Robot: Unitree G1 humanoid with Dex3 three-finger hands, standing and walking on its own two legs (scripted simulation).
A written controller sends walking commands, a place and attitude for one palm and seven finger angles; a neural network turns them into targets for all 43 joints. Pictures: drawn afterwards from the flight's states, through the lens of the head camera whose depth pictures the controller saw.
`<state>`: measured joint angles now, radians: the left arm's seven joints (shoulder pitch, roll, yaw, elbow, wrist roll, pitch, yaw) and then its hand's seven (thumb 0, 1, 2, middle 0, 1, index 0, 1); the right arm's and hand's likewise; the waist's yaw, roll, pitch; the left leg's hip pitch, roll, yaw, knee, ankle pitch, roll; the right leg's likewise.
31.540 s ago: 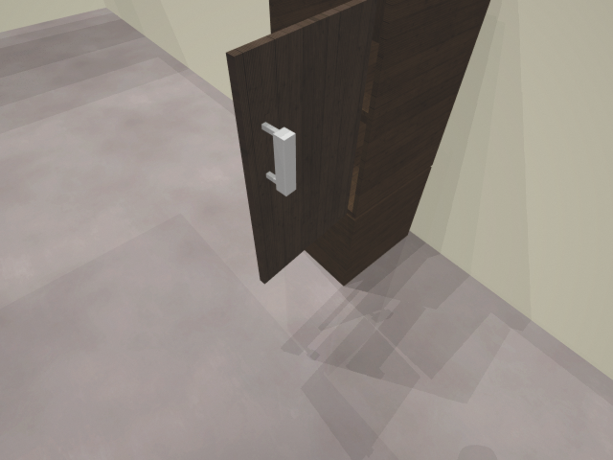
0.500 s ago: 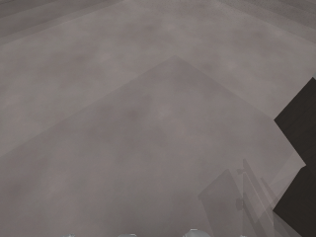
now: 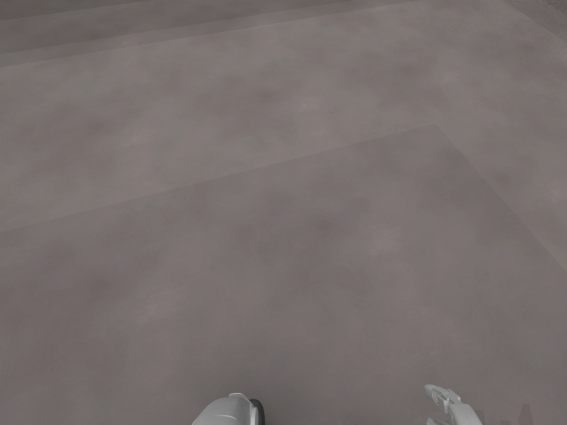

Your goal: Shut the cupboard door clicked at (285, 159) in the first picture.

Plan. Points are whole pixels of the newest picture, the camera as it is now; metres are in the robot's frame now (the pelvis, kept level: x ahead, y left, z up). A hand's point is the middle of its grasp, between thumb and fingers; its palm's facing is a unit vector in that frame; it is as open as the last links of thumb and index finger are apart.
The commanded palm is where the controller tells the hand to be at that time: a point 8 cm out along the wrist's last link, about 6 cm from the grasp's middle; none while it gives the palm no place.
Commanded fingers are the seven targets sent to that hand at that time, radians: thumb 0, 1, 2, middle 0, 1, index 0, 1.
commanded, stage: walk to a spot facing it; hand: left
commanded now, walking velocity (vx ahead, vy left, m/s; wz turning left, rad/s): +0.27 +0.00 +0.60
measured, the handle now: out of the picture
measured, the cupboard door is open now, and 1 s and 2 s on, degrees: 62 62 62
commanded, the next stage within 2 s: turn to face it in 0.20 s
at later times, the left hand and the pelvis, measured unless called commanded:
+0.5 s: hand (201, 312) +0.29 +0.17 -0.13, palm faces +0.13 -0.96 -0.24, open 7.4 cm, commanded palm none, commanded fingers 0.00 0.90 0.90 -0.20 -0.30 -0.20 -0.30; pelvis +0.19 -0.03 +0.01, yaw +8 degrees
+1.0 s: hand (183, 303) +0.31 +0.21 -0.15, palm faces -0.03 -0.98 -0.20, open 7.4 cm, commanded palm none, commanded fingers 0.00 0.90 0.90 -0.20 -0.30 -0.20 -0.30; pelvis +0.23 +0.00 +0.03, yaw -8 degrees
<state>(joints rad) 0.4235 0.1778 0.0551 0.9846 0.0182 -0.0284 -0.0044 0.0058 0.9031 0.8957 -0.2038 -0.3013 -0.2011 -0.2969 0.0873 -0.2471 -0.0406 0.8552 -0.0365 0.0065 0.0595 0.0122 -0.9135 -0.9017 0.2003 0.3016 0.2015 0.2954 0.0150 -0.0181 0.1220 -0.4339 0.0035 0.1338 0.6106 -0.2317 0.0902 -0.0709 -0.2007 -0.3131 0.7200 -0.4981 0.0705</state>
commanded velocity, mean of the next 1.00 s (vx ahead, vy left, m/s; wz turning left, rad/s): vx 0.05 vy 0.00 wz -0.28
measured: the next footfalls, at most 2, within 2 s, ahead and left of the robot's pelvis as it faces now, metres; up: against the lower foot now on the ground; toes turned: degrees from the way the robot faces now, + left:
right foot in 0.42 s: +0.29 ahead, -0.12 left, +0.00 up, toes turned +5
left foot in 0.82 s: +0.29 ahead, +0.10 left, +0.00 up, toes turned +0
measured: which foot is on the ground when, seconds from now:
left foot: down 0.00-0.42, up 0.44-0.80, down 0.82-1.00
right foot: up 0.00-0.40, down 0.42-0.82, up 0.84-1.00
